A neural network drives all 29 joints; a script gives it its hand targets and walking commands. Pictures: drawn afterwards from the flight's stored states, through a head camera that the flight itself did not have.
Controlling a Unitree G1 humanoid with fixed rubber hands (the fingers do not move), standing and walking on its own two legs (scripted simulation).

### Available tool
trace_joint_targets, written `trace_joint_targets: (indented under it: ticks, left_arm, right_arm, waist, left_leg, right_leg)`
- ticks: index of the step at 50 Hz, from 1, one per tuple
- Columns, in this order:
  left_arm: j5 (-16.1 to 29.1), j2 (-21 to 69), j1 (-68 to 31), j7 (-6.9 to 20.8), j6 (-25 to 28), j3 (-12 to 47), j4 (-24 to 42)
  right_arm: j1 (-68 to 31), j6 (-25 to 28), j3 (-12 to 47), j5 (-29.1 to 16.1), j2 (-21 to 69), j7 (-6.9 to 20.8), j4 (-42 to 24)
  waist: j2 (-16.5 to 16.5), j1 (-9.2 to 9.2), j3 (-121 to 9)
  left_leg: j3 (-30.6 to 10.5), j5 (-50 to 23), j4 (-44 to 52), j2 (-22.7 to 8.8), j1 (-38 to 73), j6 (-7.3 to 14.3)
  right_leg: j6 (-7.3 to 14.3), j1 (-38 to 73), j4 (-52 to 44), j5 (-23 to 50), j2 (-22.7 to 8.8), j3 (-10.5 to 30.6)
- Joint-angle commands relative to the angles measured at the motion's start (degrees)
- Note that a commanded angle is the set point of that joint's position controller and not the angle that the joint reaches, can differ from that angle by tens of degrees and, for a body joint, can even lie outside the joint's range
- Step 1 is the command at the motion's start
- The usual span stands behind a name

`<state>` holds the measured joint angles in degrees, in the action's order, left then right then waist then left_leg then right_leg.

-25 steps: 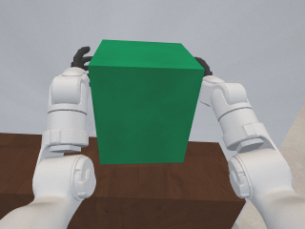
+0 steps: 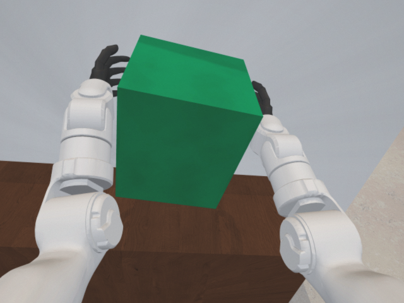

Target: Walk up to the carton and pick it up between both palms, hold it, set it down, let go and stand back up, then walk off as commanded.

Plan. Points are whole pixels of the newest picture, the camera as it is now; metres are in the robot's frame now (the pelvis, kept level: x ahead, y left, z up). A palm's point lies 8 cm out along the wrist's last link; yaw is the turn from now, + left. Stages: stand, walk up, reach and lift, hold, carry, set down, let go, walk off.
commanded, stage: set down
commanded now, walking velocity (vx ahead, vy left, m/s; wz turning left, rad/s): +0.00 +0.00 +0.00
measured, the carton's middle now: (180, 127) +0.41 +0.03 +0.21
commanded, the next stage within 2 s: none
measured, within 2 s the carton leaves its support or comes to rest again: neither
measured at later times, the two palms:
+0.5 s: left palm (108, 94) +0.43 +0.17 +0.27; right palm (257, 129) +0.40 -0.13 +0.22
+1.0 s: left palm (116, 104) +0.44 +0.16 +0.24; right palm (258, 138) +0.40 -0.13 +0.20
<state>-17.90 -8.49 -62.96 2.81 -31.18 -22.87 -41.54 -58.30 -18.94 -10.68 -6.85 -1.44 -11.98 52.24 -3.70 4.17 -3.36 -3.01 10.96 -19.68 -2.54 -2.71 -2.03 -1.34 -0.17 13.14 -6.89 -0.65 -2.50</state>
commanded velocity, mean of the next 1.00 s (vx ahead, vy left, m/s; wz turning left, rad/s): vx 0.00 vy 0.00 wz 0.00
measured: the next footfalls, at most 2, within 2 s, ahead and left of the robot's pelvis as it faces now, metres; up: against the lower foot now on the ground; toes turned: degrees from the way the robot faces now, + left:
none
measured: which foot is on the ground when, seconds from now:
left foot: down 0.00-1.00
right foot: down 0.00-1.00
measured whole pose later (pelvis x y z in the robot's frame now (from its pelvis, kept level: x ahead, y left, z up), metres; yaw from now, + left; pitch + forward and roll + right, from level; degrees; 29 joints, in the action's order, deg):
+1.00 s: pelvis +0.01 +0.01 +0.00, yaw -1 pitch -4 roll -1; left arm -13.3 -8.5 -61.4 0.7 -21.0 -19.6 -50.5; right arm -52.3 -12.3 -16.9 -1.4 1.5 -11.6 51.0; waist -4.3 4.3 -2.7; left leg -1.9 11.7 -19.8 -2.0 -4.5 -1.5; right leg -2.2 -2.0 12.4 -6.9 -1.3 -1.4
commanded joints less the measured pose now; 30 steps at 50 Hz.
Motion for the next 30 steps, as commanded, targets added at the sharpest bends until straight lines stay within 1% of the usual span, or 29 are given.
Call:
trace_joint_targets:
  ticks: [1, 2, 3, 4, 5, 6, 7, 8, 9, 10, 11, 12, 13, 14, 15, 16, 17, 18, 19, 20, 21, 22, 23, 24, 26, 27, 28, 29, 30]
  left_arm:
    - [10.6, 38.2, -34.8, 7.7, 3.2, 20.9, 7.9]
    - [11.3, 39.3, -35.0, 7.1, 3.2, 22.1, 8.9]
    - [11.5, 39.7, -34.6, 7.0, 3.2, 23.1, 9.9]
    - [11.5, 39.9, -35.0, 6.7, 3.1, 23.1, 9.3]
    - [12.2, 41.1, -33.7, 6.3, 3.1, 25.4, 11.3]
    - [12.4, 40.9, -33.4, 6.1, 3.1, 25.3, 10.2]
    - [11.9, 41.3, -32.0, 6.1, 2.8, 25.1, 10.0]
    - [12.2, 41.7, -31.3, 5.9, 2.6, 25.1, 8.9]
    - [11.6, 40.7, -31.1, 6.1, 2.6, 23.8, 8.6]
    - [11.2, 40.7, -31.2, 6.3, 2.3, 23.6, 7.6]
    - [11.6, 41.0, -32.2, 6.2, 2.7, 24.3, 9.2]
    - [11.7, 41.4, -32.7, 6.4, 2.7, 24.4, 8.8]
    - [12.3, 42.4, -31.7, 6.3, 2.6, 25.5, 9.1]
    - [12.5, 42.4, -31.8, 6.1, 2.9, 25.8, 9.3]
    - [12.0, 42.0, -31.3, 6.2, 2.9, 24.9, 8.0]
    - [11.3, 41.3, -29.8, 6.3, 2.7, 23.7, 6.8]
    - [10.2, 40.4, -28.6, 6.7, 2.7, 22.4, 5.4]
    - [9.8, 40.2, -28.4, 6.6, 2.6, 21.7, 4.5]
    - [9.2, 39.3, -28.6, 7.1, 2.7, 20.4, 3.2]
    - [9.4, 39.4, -27.8, 7.5, 2.8, 20.3, 2.0]
    - [8.9, 39.2, -27.8, 7.9, 3.0, 19.4, 2.3]
    - [8.8, 39.3, -28.6, 8.1, 3.6, 18.7, 1.0]
    - [9.4, 38.8, -30.1, 8.0, 4.3, 19.0, 2.4]
    - [9.0, 38.4, -28.8, 8.2, 4.5, 18.3, 0.0]
    - [10.5, 39.4, -29.9, 7.8, 5.8, 20.5, 3.1]
    - [10.4, 39.3, -29.7, 7.7, 5.9, 20.8, 2.9]
    - [10.8, 39.5, -29.2, 7.5, 6.1, 21.5, 3.7]
    - [10.3, 39.2, -29.5, 7.5, 6.2, 20.4, 1.6]
    - [10.3, 38.5, -29.9, 7.5, 6.4, 19.7, 1.3]
  right_arm:
    - [-60.4, 10.5, 16.6, -5.7, 28.3, 6.9, -28.2]
    - [-60.9, 10.9, 17.3, -6.4, 28.6, 6.9, -28.8]
    - [-60.1, 11.1, 17.5, -6.3, 28.1, 6.8, -29.3]
    - [-60.5, 11.1, 17.7, -6.2, 28.1, 6.8, -29.3]
    - [-60.2, 11.3, 19.2, -7.3, 28.4, 6.7, -31.4]
    - [-61.1, 11.7, 19.3, -7.3, 28.2, 6.7, -32.3]
    - [-61.2, 11.7, 19.8, -7.4, 28.3, 6.6, -32.7]
    - [-61.0, 11.6, 19.1, -7.1, 28.0, 6.6, -33.1]
    - [-59.2, 11.2, 19.2, -6.8, 28.3, 6.5, -31.2]
    - [-57.7, 10.8, 18.5, -6.2, 27.9, 6.5, -29.5]
    - [-57.0, 10.9, 18.4, -6.4, 27.7, 6.7, -28.7]
    - [-56.4, 10.8, 17.3, -6.0, 28.1, 6.6, -28.0]
    - [-55.8, 10.8, 16.6, -5.6, 26.9, 6.8, -28.1]
    - [-56.3, 11.2, 16.1, -5.3, 27.1, 6.7, -28.6]
    - [-56.5, 11.4, 16.0, -5.0, 26.8, 6.8, -28.8]
    - [-55.6, 11.0, 16.0, -5.2, 26.7, 6.7, -27.1]
    - [-54.6, 10.8, 15.3, -4.3, 26.3, 6.9, -26.4]
    - [-54.6, 10.7, 14.9, -4.2, 26.2, 6.9, -25.6]
    - [-53.2, 10.2, 13.4, -3.1, 26.0, 7.1, -22.9]
    - [-54.0, 10.7, 13.6, -2.6, 26.1, 7.0, -24.8]
    - [-52.9, 10.5, 12.9, -2.2, 26.1, 7.0, -23.4]
    - [-52.8, 10.7, 11.7, -1.4, 26.0, 7.2, -21.8]
    - [-53.6, 11.0, 11.8, -1.5, 26.7, 7.4, -22.2]
    - [-53.5, 11.2, 12.2, -1.1, 26.6, 7.3, -22.5]
    - [-54.8, 12.2, 13.7, -1.6, 28.3, 7.5, -25.0]
    - [-54.5, 12.3, 13.8, -1.4, 27.8, 7.4, -25.0]
    - [-54.2, 12.3, 15.3, -2.3, 28.1, 7.2, -26.2]
    - [-54.2, 12.4, 13.5, -1.6, 27.7, 7.4, -25.0]
    - [-55.2, 12.4, 13.7, -1.5, 28.1, 7.4, -25.3]
  waist:
    - [6.9, -0.32, -28.0]
    - [8.2, -0.11, -29.6]
    - [7.8, -0.15, -30.6]
    - [7.3, 0.02, -29.5]
    - [8.8, -0.47, -31.4]
    - [8.1, -0.48, -31.1]
    - [7.6, -0.99, -29.8]
    - [7.8, -0.62, -30.2]
    - [6.6, -0.61, -28.5]
    - [7.3, -0.15, -27.3]
    - [7.8, 0.15, -27.0]
    - [8.5, 1.12, -26.9]
    - [9.1, 1.96, -26.8]
    - [9.3, 2.16, -27.8]
    - [8.8, 1.18, -27.5]
    - [9.1, 0.99, -25.9]
    - [8.2, 0.77, -24.6]
    - [8.2, 0.71, -23.4]
    - [6.8, 1.28, -21.2]
    - [6.2, 1.27, -21.6]
    - [6.0, 1.17, -21.3]
    - [6.5, 1.67, -20.8]
    - [6.4, 1.51, -22.4]
    - [5.1, 1.03, -21.2]
    - [6.3, 0.91, -26.3]
    - [6.6, 0.86, -26.9]
    - [7.3, 0.29, -27.6]
    - [7.3, 0.47, -25.3]
    - [6.9, -0.09, -25.2]
  left_leg:
    - [5.2, -27.6, -2.4, 5.0, 8.9, -1.4]
    - [5.0, -30.1, -3.0, 4.9, 10.4, -2.1]
    - [4.8, -31.4, -3.5, 4.6, 11.3, -2.4]
    - [4.6, -30.4, -3.3, 4.5, 11.5, -2.3]
    - [4.9, -32.1, -3.8, 4.5, 11.9, -2.5]
    - [4.7, -31.4, -4.0, 4.7, 11.7, -2.4]
    - [4.7, -30.5, -3.7, 4.7, 10.6, -2.1]
    - [4.7, -29.9, -3.8, 4.7, 10.9, -2.2]
    - [4.9, -28.9, -3.3, 4.8, 10.2, -1.9]
    - [5.0, -26.6, -2.9, 4.9, 9.6, -1.7]
    - [4.5, -26.8, -2.7, 4.7, 10.4, -2.0]
    - [4.9, -26.5, -2.9, 4.7, 10.9, -2.4]
    - [4.4, -29.0, -3.2, 4.3, 12.2, -3.0]
    - [4.2, -30.9, -3.8, 4.3, 12.9, -3.4]
    - [4.6, -29.0, -3.5, 4.4, 12.5, -3.4]
    - [4.7, -29.6, -3.3, 4.5, 11.5, -3.3]
    - [4.9, -29.1, -3.1, 4.7, 10.8, -3.0]
    - [4.6, -28.1, -2.7, 4.7, 10.1, -2.9]
    - [4.8, -25.3, -1.7, 4.5, 9.4, -2.5]
    - [5.2, -25.1, -1.6, 4.8, 8.3, -2.2]
    - [5.5, -24.1, -1.5, 5.0, 7.5, -2.0]
    - [5.3, -22.8, -1.0, 4.8, 7.3, -2.2]
    - [5.3, -23.7, -1.1, 4.7, 8.4, -2.5]
    - [5.8, -22.6, -1.0, 4.9, 6.5, -2.0]
    - [5.4, -27.2, -2.2, 4.8, 8.8, -2.7]
    - [5.5, -28.5, -2.5, 4.9, 9.4, -3.0]
    - [5.3, -30.3, -2.9, 4.8, 9.8, -3.3]
    - [5.4, -27.6, -2.4, 4.8, 9.0, -3.1]
    - [5.3, -26.9, -1.9, 4.6, 8.5, -2.9]
  right_leg:
    - [-1.2, 7.4, 1.2, 12.5, 5.2, -2.7]
    - [-0.8, 7.0, 1.2, 12.9, 5.4, -2.8]
    - [-0.7, 6.6, 1.2, 12.9, 5.6, -2.9]
    - [-0.5, 5.9, 0.7, 11.1, 5.5, -3.0]
    - [-0.4, 6.1, 1.0, 12.2, 5.6, -2.7]
    - [-0.5, 6.0, 0.7, 12.8, 5.4, -2.6]
    - [-0.6, 6.5, 1.0, 12.7, 5.3, -2.5]
    - [-0.4, 6.0, 0.7, 12.4, 5.4, -2.5]
    - [-0.5, 6.4, 0.6, 12.7, 5.1, -2.3]
    - [-0.7, 6.6, 0.5, 12.6, 4.7, -2.1]
    - [-0.6, 5.6, 0.2, 11.3, 4.9, -2.6]
    - [-0.7, 5.1, 0.3, 10.9, 5.1, -2.5]
    - [-0.5, 4.2, 0.0, 11.4, 5.3, -2.8]
    - [-0.4, 3.8, 0.2, 12.1, 5.5, -2.8]
    - [-0.4, 3.5, -0.3, 10.3, 5.4, -2.8]
    - [-0.4, 4.2, -0.1, 11.1, 5.1, -2.8]
    - [-0.4, 5.4, -0.2, 11.5, 5.0, -2.7]
    - [-0.5, 5.1, -0.2, 11.0, 5.0, -2.8]
    - [-0.8, 4.7, -0.5, 9.1, 5.0, -3.2]
    - [-0.9, 6.0, -0.6, 10.9, 4.7, -2.8]
    - [-1.2, 6.8, -0.3, 11.0, 4.7, -2.7]
    - [-0.9, 6.0, -0.5, 10.0, 4.6, -2.8]
    - [-1.2, 6.1, 0.0, 11.1, 4.7, -2.9]
    - [-1.2, 7.0, -0.2, 11.6, 4.5, -2.6]
    - [-1.3, 7.4, 0.8, 14.4, 4.8, -2.9]
    - [-1.2, 7.2, 0.5, 14.9, 4.9, -2.9]
    - [-1.1, 7.3, 1.1, 16.2, 4.9, -2.7]
    - [-0.9, 6.2, 0.6, 14.2, 4.7, -2.8]
    - [-1.0, 6.6, 0.5, 14.3, 4.5, -2.7]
